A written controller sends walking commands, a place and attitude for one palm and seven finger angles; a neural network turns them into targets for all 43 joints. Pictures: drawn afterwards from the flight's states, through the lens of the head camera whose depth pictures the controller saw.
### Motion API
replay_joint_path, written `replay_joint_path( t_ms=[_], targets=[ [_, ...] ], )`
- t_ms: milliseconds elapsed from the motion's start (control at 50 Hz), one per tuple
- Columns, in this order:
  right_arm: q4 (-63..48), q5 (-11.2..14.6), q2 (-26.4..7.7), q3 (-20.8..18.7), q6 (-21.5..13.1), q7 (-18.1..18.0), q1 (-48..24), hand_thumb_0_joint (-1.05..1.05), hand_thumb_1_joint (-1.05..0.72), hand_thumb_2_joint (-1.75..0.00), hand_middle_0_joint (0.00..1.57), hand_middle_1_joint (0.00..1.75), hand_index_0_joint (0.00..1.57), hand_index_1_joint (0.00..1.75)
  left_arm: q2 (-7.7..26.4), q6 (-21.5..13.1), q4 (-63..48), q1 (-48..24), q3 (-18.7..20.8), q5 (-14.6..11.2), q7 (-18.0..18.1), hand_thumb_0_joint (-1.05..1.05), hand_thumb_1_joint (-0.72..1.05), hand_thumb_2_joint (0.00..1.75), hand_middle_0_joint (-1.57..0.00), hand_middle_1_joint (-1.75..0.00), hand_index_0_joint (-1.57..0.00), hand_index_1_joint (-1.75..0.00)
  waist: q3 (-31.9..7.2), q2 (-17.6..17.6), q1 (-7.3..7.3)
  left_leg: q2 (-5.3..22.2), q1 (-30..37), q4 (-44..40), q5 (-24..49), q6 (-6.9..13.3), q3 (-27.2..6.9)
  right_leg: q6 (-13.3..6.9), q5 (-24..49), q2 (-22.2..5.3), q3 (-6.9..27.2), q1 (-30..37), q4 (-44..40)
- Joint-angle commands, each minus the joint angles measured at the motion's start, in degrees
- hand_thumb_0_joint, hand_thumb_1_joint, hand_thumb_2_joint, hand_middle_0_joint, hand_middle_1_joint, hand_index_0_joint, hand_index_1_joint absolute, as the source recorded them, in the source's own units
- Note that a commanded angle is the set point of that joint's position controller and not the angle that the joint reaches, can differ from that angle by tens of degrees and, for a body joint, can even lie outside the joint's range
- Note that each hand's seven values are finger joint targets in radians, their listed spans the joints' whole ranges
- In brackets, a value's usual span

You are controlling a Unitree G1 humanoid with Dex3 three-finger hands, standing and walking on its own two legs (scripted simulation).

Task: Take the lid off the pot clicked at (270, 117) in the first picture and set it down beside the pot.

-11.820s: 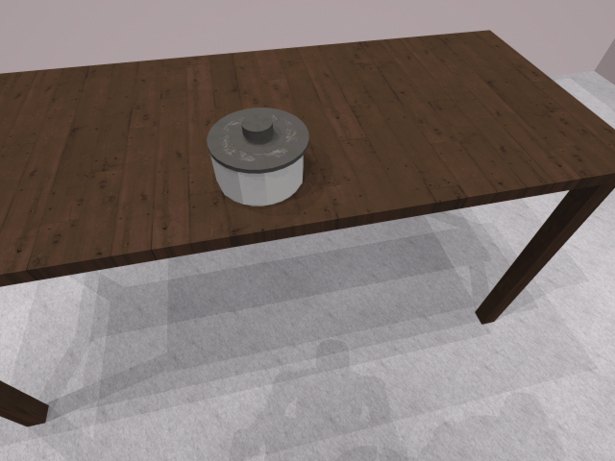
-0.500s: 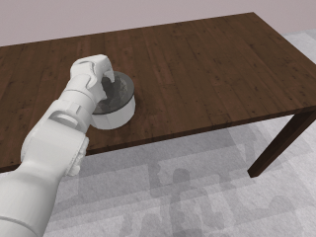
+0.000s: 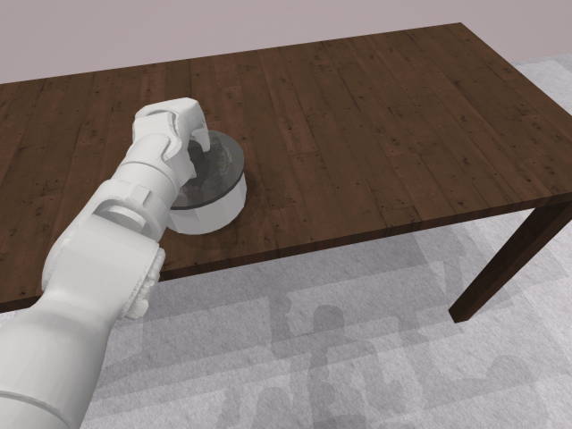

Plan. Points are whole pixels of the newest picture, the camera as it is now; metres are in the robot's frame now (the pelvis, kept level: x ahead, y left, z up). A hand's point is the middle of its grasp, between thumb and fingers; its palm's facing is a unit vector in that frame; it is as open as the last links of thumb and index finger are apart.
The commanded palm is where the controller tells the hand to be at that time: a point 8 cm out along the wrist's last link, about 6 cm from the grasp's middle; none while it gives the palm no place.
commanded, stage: close the fingers and squeeze the knob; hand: left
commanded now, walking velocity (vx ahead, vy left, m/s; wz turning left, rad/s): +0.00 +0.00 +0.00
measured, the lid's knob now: (186, 155) +0.51 +0.11 +0.10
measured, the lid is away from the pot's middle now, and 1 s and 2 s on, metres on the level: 0.01 0.01 0.00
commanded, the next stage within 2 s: lift the lid straight up in 0.60 s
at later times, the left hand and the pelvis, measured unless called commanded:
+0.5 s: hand (183, 156) +0.49 +0.11 +0.13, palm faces -0.40 -0.08 -0.91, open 8.2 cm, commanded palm +0.49 +0.11 +0.18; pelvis +0.00 -0.01 +0.00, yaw +0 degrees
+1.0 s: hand (179, 153) +0.48 +0.11 +0.13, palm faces -0.38 -0.11 -0.92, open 8.2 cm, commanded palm +0.49 +0.12 +0.21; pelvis +0.00 +0.00 +0.00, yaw +0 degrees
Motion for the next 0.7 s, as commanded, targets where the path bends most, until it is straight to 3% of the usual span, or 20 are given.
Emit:
replay_joint_path(
  t_ms=[0, 80, 100, 180, 220, 260, 300, 340, 380, 460, 500, 560, 640, 680],
  targets=[
    [-4.51, -0.04, -8.09, -2.71, -1.26, -0.67, 1.94, 0.00, -0.90, -0.90, 0.20, 0.30, 0.20, 0.30, 10.50, -0.43, -10.74, -31.86, 1.23, 0.96, 1.90, 0.00, 0.38, 0.75, -0.71, -1.06, -0.70, -1.06, -22.85, -6.38, -0.66, -1.90, 27.71, 2.48, 18.49, 3.29, -3.25, 0.40, 30.38, 2.94, -0.66, -6.53, -4.36],
    [-4.07, -0.02, -8.07, -2.62, -1.28, -0.68, 1.79, 0.00, -0.90, -0.90, 0.20, 0.30, 0.20, 0.30, 8.40, -0.24, -11.17, -33.81, -0.57, 0.59, 2.04, 0.00, 0.36, 0.79, -0.68, -1.05, -0.67, -1.04, -22.57, -5.22, -1.41, -1.82, 28.57, 2.25, 18.12, 3.29, -3.52, 0.31, 29.38, 2.90, -0.71, -7.80, -4.33],
    [-3.95, -0.10, -8.01, -2.61, -1.33, -0.66, 1.80, 0.00, -0.90, -0.90, 0.20, 0.30, 0.20, 0.30, 9.32, 0.00, -9.87, -32.96, 0.30, 0.73, 2.14, 0.00, 0.37, 0.79, -0.68, -1.04, -0.67, -1.04, -22.05, -4.91, -0.99, -1.92, 28.19, 2.12, 16.89, 3.24, -3.58, 0.27, 28.06, 2.99, -0.75, -8.02, -4.46],
    [-3.29, -0.05, -8.31, -2.36, -1.04, -1.03, 1.96, 0.00, -0.90, -0.90, 0.20, 0.30, 0.20, 0.30, 8.95, 0.53, -7.24, -33.62, -0.43, 0.51, 1.85, 0.00, 0.40, 0.81, -0.69, -1.04, -0.67, -1.04, -20.11, -6.42, -2.04, -2.01, 25.67, 1.73, 13.88, 3.33, -3.29, 0.39, 27.43, 2.77, -0.52, -8.10, -4.72],
    [-3.44, -0.17, -8.09, -2.42, -1.38, -0.95, 2.00, 0.00, -0.90, -0.90, 0.20, 0.30, 0.20, 0.30, 8.67, 0.01, -9.34, -35.31, -0.56, 0.77, 1.83, 0.00, 0.41, 0.82, -0.69, -1.04, -0.68, -1.05, -22.79, -4.28, -1.78, -2.02, 27.73, 2.24, 15.78, 3.25, -3.44, 0.21, 28.45, 2.81, -0.41, -8.06, -4.18],
    [-3.87, -0.38, -7.77, -2.81, -1.80, -0.91, 2.29, 0.00, -0.90, -0.90, 0.20, 0.30, 0.20, 0.30, 6.88, -0.84, -10.85, -34.63, -1.14, 0.37, 1.38, 0.00, 0.43, 0.83, -0.70, -1.04, -0.69, -1.05, -24.58, -4.92, -1.46, -1.88, 29.34, 2.94, 18.33, 3.30, -3.82, 0.19, 29.60, 2.85, -0.60, -7.62, -4.04],
    [-3.44, -0.36, -8.21, -2.64, -1.46, -1.04, 2.46, 0.00, -0.90, -0.90, 0.20, 0.30, 0.20, 0.30, 9.90, -0.66, -9.41, -33.50, 0.80, 0.43, 1.30, 0.00, 0.45, 0.83, -0.71, -1.05, -0.70, -1.06, -23.44, -6.63, -1.64, -2.11, 27.21, 2.69, 17.05, 3.49, -3.22, 0.51, 30.64, 2.82, -0.34, -6.52, -4.09],
    [-3.95, -0.15, -7.86, -2.55, -1.87, -0.98, 2.16, 0.00, -0.90, -0.90, 0.20, 0.30, 0.20, 0.30, 8.61, -0.96, -10.88, -34.51, -0.32, -0.18, 1.33, 0.00, 0.47, 0.84, -0.72, -1.05, -0.71, -1.07, -23.75, -6.48, -1.50, -2.43, 27.31, 2.69, 16.81, 3.58, -3.07, 0.53, 31.51, 2.77, -0.23, -6.10, -4.09],
    [-3.84, -0.15, -8.17, -2.53, -1.72, -1.09, 2.09, 0.00, -0.90, -0.90, 0.20, 0.30, 0.20, 0.30, 9.57, -0.98, -10.29, -33.38, 0.26, -0.29, 1.04, 0.00, 0.49, 0.85, -0.73, -1.06, -0.72, -1.07, -23.05, -7.31, -1.58, -2.43, 26.07, 2.61, 16.76, 3.67, -2.76, 0.66, 32.68, 2.58, -0.10, -5.23, -4.11],
    [-4.01, -0.18, -7.86, -2.82, -1.95, -0.75, 2.09, 0.00, -0.90, -0.90, 0.20, 0.30, 0.20, 0.30, 8.42, -1.40, -12.59, -33.28, -0.36, -0.17, 1.04, 0.00, 0.53, 0.87, -0.75, -1.07, -0.74, -1.08, -23.76, -5.00, -0.90, -2.13, 28.57, 3.05, 19.44, 3.51, -3.04, 0.36, 32.74, 2.64, -0.37, -6.06, -4.07],
    [-4.17, -0.08, -8.03, -2.63, -1.73, -0.80, 1.72, 0.00, -0.90, -0.90, 0.20, 0.30, 0.20, 0.30, 11.09, -1.29, -12.11, -32.11, 1.60, -0.01, 1.23, 0.00, 0.55, 0.88, -0.76, -1.07, -0.75, -1.08, -23.26, -5.92, -0.47, -2.27, 27.12, 2.53, 17.78, 3.54, -2.79, 0.47, 32.54, 2.66, -0.16, -5.02, -4.14],
    [-4.37, -0.07, -7.65, -2.76, -1.70, -0.69, 1.35, 0.00, -0.90, -0.90, 0.20, 0.30, 0.20, 0.30, 8.10, -1.15, -12.59, -32.42, -0.61, -0.26, 1.07, 0.00, 0.58, 0.90, -0.77, -1.08, -0.76, -1.09, -22.61, -5.93, -0.63, -2.25, 27.63, 2.79, 18.34, 3.50, -2.91, 0.38, 32.58, 2.62, -0.36, -5.79, -4.21],
    [-3.64, -0.02, -8.15, -2.33, -1.18, -1.07, 1.62, 0.00, -0.90, -0.90, 0.20, 0.30, 0.20, 0.30, 11.90, 0.03, -8.86, -31.53, 1.65, 0.49, 1.50, 0.00, 0.61, 0.91, -0.78, -1.09, -0.77, -1.09, -20.82, -7.17, -0.91, -2.49, 24.83, 2.03, 14.87, 3.62, -2.46, 0.55, 31.33, 2.63, -0.02, -5.28, -4.61],
    [-4.31, 0.03, -8.02, -2.39, -1.30, -0.94, 1.24, 0.00, -0.90, -0.90, 0.20, 0.30, 0.20, 0.30, 11.19, -0.55, -12.04, -33.30, 1.14, 0.33, 1.50, 0.00, 0.62, 0.91, -0.78, -1.09, -0.77, -1.09, -23.58, -5.34, -0.54, -2.29, 26.62, 1.98, 16.86, 3.43, -2.66, 0.35, 32.13, 2.49, -0.19, -4.68, -4.08]
  ],
)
